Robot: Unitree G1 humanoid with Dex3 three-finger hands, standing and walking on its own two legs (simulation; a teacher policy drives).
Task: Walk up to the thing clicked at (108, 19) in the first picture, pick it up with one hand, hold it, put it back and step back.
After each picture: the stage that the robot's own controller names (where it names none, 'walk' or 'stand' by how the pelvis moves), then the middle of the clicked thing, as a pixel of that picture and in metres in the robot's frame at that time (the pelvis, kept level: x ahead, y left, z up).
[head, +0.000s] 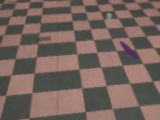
stand; (108, 18) +2.05 -0.42 -0.72
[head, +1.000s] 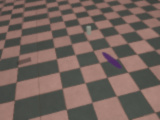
walk; (88, 30) +1.96 +0.03 -0.69
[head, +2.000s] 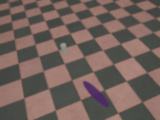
walk; (63, 48) +1.33 +0.31 -0.71
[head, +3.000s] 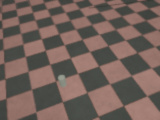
walk; (62, 81) +0.86 +0.26 -0.72
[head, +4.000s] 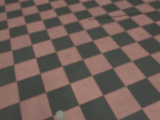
walk; (60, 117) +0.51 +0.21 -0.71
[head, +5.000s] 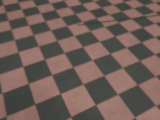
stand; out of the picture +0.41 +0.21 -0.72
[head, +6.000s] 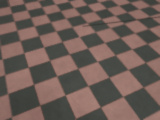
stand; out of the picture +0.40 +0.19 -0.73
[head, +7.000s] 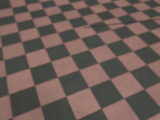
stand; out of the picture +0.40 +0.19 -0.73
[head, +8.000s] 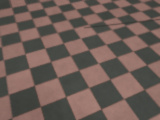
stand; out of the picture +0.40 +0.19 -0.73
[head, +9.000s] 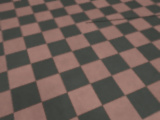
go down; out of the picture +0.40 +0.18 -0.72
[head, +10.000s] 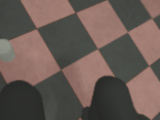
go down; (5, 51) +0.47 +0.26 -0.29
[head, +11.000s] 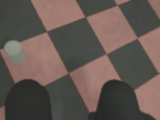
approach; (15, 52) +0.46 +0.27 -0.29
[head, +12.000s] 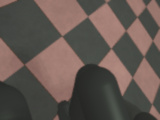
close in; out of the picture +0.44 +0.31 -0.22
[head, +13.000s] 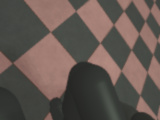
close; out of the picture +0.43 +0.32 -0.22
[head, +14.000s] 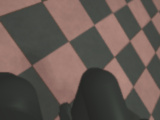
lift; out of the picture +0.39 +0.28 -0.20
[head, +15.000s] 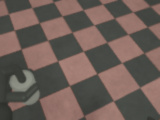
lift; (26, 88) +0.33 +0.19 +0.00
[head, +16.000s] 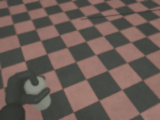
hold; (38, 93) +0.33 +0.16 +0.00
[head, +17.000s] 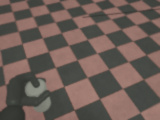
hold; (39, 96) +0.32 +0.17 -0.01
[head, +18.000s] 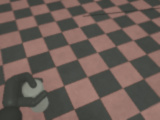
crouch; (36, 96) +0.32 +0.18 -0.01
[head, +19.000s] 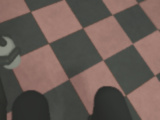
crouch; (7, 54) +0.44 +0.23 -0.11
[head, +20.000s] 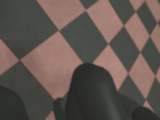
lower; out of the picture +0.41 +0.33 -0.23
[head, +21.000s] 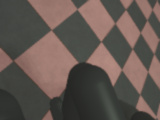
lower; out of the picture +0.42 +0.33 -0.23
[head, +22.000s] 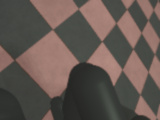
lower; out of the picture +0.43 +0.33 -0.23
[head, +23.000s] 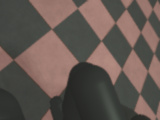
lower; out of the picture +0.43 +0.33 -0.23
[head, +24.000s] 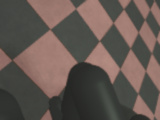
loosen; out of the picture +0.43 +0.33 -0.23
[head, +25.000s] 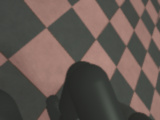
withdraw; out of the picture +0.42 +0.33 -0.23
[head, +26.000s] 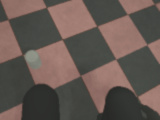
walk; (33, 60) +0.48 +0.25 -0.35
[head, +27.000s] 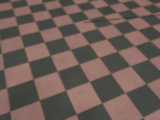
stand; out of the picture +0.41 +0.19 -0.66
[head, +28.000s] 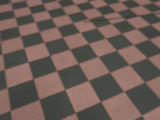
stand; out of the picture +0.43 +0.21 -0.67
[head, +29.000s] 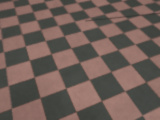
stand; out of the picture +0.42 +0.20 -0.67
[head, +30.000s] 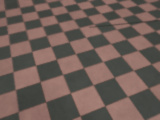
stand; out of the picture +0.43 +0.19 -0.72
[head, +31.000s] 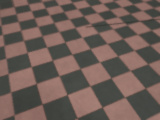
stand; out of the picture +0.40 +0.20 -0.72
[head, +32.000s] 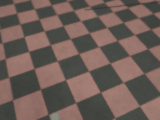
walk; (55, 119) +0.42 +0.20 -0.72
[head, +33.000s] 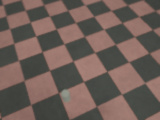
walk; (65, 96) +0.54 +0.17 -0.71
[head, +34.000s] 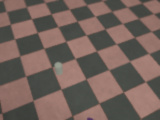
walk; (58, 68) +0.80 +0.19 -0.69
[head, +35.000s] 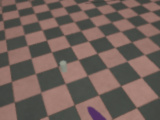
stand; (63, 66) +1.04 +0.25 -0.70
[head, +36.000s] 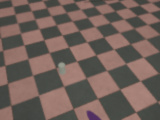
stand; (61, 68) +0.99 +0.19 -0.72
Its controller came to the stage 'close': yes
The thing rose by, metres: 0.71
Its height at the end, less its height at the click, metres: +0.00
